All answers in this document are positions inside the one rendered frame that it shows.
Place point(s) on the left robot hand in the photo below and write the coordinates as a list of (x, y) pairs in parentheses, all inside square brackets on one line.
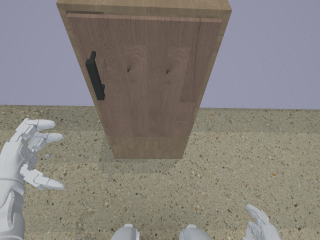
[(15, 154)]

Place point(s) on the robot left thigh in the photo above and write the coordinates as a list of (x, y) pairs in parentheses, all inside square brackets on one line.
[(126, 233)]

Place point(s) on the robot left forearm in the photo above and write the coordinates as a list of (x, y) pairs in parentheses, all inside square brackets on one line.
[(12, 222)]

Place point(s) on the right robot shin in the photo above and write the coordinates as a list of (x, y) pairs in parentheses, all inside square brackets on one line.
[(191, 226)]

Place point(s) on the right robot hand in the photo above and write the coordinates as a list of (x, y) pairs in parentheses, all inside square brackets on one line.
[(263, 230)]

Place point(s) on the handle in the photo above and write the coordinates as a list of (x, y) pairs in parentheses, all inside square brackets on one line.
[(94, 77)]

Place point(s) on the cupboard door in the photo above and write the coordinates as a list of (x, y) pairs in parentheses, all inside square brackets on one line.
[(153, 69)]

